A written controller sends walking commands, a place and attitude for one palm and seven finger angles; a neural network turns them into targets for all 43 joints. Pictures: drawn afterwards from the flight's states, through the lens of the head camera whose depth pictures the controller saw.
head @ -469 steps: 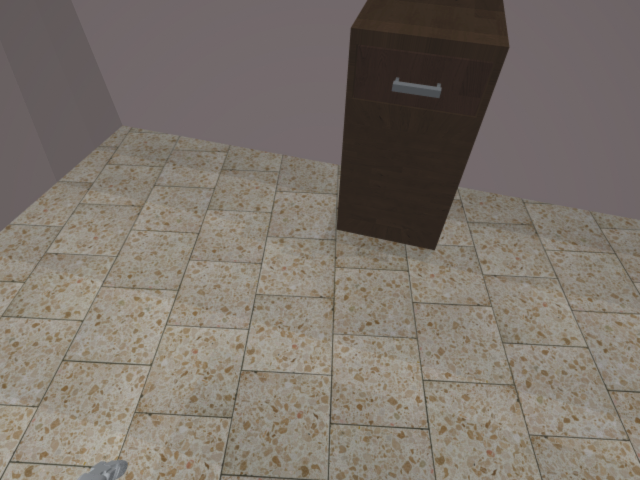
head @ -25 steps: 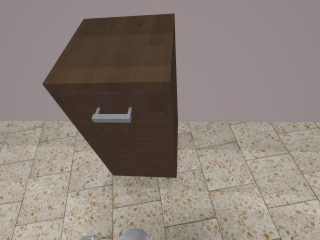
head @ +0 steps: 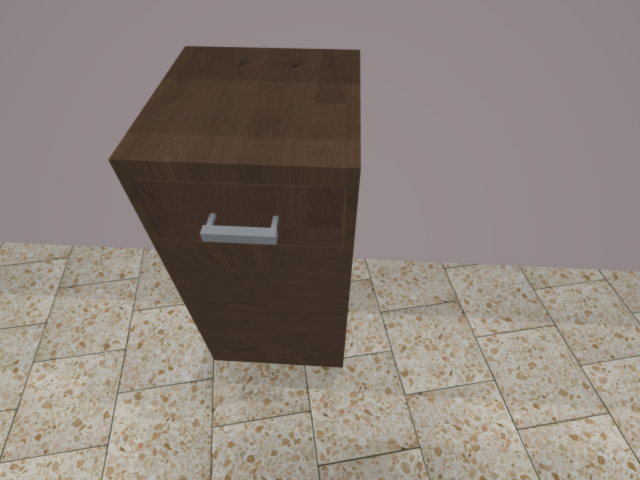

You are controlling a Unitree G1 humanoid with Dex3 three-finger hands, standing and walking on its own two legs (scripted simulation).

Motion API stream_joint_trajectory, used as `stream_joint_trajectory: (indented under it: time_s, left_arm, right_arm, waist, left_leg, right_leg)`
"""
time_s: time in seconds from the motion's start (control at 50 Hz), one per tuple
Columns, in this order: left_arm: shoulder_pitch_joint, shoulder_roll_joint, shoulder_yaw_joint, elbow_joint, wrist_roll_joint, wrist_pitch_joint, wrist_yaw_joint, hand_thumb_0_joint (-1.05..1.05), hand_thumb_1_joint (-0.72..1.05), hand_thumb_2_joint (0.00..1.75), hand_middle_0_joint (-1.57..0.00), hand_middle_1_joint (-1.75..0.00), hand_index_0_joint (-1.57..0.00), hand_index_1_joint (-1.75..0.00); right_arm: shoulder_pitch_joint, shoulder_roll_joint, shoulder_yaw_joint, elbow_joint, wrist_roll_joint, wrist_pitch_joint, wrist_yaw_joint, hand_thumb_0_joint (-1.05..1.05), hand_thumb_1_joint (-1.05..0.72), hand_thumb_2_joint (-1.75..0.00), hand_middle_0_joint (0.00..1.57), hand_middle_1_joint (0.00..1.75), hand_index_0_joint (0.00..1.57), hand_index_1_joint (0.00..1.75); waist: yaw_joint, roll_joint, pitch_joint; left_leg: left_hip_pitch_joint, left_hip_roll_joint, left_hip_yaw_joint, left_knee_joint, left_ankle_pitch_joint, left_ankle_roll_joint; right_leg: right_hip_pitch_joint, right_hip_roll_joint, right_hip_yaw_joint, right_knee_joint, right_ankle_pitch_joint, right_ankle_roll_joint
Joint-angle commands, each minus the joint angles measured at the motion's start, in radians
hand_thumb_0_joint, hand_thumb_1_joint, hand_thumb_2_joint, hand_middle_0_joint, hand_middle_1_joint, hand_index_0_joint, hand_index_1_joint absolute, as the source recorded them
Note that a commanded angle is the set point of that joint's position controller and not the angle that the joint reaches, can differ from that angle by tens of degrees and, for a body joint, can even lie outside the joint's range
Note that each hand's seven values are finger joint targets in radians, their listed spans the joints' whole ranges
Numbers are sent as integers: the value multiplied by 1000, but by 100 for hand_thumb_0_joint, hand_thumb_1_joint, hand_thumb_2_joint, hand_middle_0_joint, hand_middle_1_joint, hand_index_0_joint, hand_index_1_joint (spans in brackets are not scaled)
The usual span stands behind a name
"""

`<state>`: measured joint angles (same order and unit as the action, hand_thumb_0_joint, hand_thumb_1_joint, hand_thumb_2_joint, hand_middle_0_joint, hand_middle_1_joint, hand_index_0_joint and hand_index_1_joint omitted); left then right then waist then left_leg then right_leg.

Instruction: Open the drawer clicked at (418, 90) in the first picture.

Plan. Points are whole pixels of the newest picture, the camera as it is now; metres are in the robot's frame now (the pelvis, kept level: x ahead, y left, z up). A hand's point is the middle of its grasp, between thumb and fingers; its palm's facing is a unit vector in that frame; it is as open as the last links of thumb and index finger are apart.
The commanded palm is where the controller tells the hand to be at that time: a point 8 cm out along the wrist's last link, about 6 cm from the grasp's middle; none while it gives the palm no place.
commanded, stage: look again from close up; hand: left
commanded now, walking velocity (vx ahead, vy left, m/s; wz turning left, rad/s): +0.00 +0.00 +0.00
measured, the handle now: (241, 227) +0.54 +0.20 -0.06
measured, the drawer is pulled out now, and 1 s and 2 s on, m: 0.00 0.00 0.00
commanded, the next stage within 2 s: raise the hand with hooked fingers in 0.56 s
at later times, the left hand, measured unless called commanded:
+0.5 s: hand out of the picture +0.00 +0.19 -0.17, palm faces +0.02 -0.98 -0.21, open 7.3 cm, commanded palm none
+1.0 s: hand (175, 435) +0.18 +0.20 -0.05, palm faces -0.04 -0.25 -0.97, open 8.1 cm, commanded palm +0.13 +0.23 -0.02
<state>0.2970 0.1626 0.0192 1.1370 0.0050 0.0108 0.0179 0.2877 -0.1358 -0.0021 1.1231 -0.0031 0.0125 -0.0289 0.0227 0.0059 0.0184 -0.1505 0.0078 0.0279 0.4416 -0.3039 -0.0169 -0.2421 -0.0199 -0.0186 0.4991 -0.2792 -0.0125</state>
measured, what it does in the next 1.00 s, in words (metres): stands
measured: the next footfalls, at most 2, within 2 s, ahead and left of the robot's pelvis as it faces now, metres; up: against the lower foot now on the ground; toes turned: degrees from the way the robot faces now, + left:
none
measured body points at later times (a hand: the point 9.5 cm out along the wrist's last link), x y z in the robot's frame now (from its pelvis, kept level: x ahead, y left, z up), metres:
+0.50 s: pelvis -0.01 +0.01 +0.00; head -0.01 +0.00 +0.45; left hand +0.00 +0.24 -0.16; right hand -0.02 -0.20 -0.17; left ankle -0.04 +0.13 -0.74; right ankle +0.00 -0.11 -0.74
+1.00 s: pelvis -0.02 +0.00 -0.03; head +0.00 -0.03 +0.42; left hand +0.17 +0.21 +0.01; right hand +0.20 -0.25 -0.09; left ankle -0.04 +0.13 -0.74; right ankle +0.00 -0.11 -0.74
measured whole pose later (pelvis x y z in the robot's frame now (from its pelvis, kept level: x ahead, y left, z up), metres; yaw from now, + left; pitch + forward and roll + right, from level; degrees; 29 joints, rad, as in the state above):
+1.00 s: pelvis -0.02 +0.00 -0.03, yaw -3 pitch +9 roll +3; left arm 0.42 0.27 -0.07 0.04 0.98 -0.04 0.41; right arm 0.07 -0.28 -0.06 0.53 -0.06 -0.03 0.04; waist 0.05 0.01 -0.12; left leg -0.48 0.02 0.10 0.74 -0.41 -0.01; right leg -0.61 -0.01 0.05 0.81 -0.36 -0.01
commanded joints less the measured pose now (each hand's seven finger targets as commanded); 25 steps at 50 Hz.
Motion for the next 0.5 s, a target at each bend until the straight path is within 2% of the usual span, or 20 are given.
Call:
stream_joint_trajectory:
  time_s: [0.0, 0.02, 0.04, 0.06, 0.08, 0.1, 0.12, 0.16, 0.24, 0.34, 0.48]
  left_arm:
    - [34, 100, 5, -12, -2, -36, 20, 0, 90, 90, -20, -30, -20, -30]
    - [28, 89, 2, -12, -2, -34, 20, 0, 90, 90, -20, -30, -20, -30]
    - [125, 94, 5, 9, 14, -54, 65, 0, 90, 90, -20, -30, -20, -30]
    - [97, 139, 7, -41, 7, -63, 55, 0, 90, 90, -20, -30, -20, -30]
    - [53, 113, 0, -59, 11, -61, 47, 0, 90, 90, -20, -30, -20, -30]
    - [36, 103, -5, -73, 8, -58, 39, 0, 90, 90, -20, -30, -20, -30]
    - [38, 93, -4, -79, 8, -56, 35, 0, 90, 90, -20, -30, -20, -30]
    - [45, 82, -9, -76, 6, -49, 28, 0, 90, 90, -20, -30, -20, -30]
    - [52, 73, -15, -73, 5, -40, 22, 0, 90, 90, -20, -30, -20, -30]
    - [49, 78, -14, -79, 5, -32, 19, 0, 90, 90, -20, -30, -20, -30]
    - [43, 85, -10, -80, 5, -33, 15, 0, 90, 90, -20, -30, -20, -30]
  right_arm:
    - [77, -102, -21, -18, 2, -27, -14, 0, -90, -90, 20, 30, 20, 30]
    - [76, -93, -18, -11, 2, -28, -14, 0, -90, -90, 20, 30, 20, 30]
    - [-20, -135, -25, -81, 1, -45, 0, 0, -90, -90, 20, 30, 20, 30]
    - [40, -80, -20, -107, -1, -33, 4, 0, -90, -90, 20, 30, 20, 30]
    - [67, -58, -14, -99, -5, -32, 6, 0, -90, -90, 20, 30, 20, 30]
    - [103, -62, -8, -97, -11, -32, 12, 0, -90, -90, 20, 30, 20, 30]
    - [115, -65, -7, -97, -13, -37, 13, 0, -90, -90, 20, 30, 20, 30]
    - [105, -74, -1, -104, -9, -41, 8, 0, -90, -90, 20, 30, 20, 30]
    - [106, -94, 3, -101, -8, -43, 3, 0, -90, -90, 20, 30, 20, 30]
    - [104, -105, 6, -88, -11, -41, 2, 0, -90, -90, 20, 30, 20, 30]
    - [105, -107, 8, -70, -11, -44, 0, 0, -90, -90, 20, 30, 20, 30]
  waist:
    - [-33, -137, -72]
    - [-30, -109, -52]
    - [11, -107, 22]
    - [-36, -66, -39]
    - [-53, -50, -17]
    - [-57, 9, -5]
    - [-52, 48, 0]
    - [-39, 22, 36]
    - [-29, -5, 78]
    - [-22, 13, 107]
    - [-21, -9, 68]
  left_leg:
    - [20, 86, -37, -32, 277, 18]
    - [18, 89, -39, -50, 260, 21]
    - [-91, 97, 4, 130, 227, 4]
    - [-98, 49, -23, 94, -50, 16]
    - [-59, 49, -26, 55, -31, 18]
    - [-50, 57, -34, 33, 17, 33]
    - [-72, 68, -47, 18, 75, 39]
    - [-111, 81, -65, -15, 91, 49]
    - [-133, 86, -70, -43, 90, 55]
    - [-151, 86, -77, -77, 42, 57]
    - [-119, 85, -69, -78, 81, 57]
  right_leg:
    - [115, -113, 88, -75, 478, -30]
    - [97, -107, 84, -87, 418, -23]
    - [98, -146, 126, -66, 715, -7]
    - [80, -196, 183, -116, 414, -41]
    - [-3, -165, 162, -119, 166, -59]
    - [-37, -117, 133, -104, 26, -58]
    - [-25, -89, 111, -82, 24, -48]
    - [0, -68, 91, -66, 40, -41]
    - [15, -57, 78, -57, 71, -34]
    - [13, -52, 74, -60, 50, -30]
    - [42, -62, 74, -58, 106, -28]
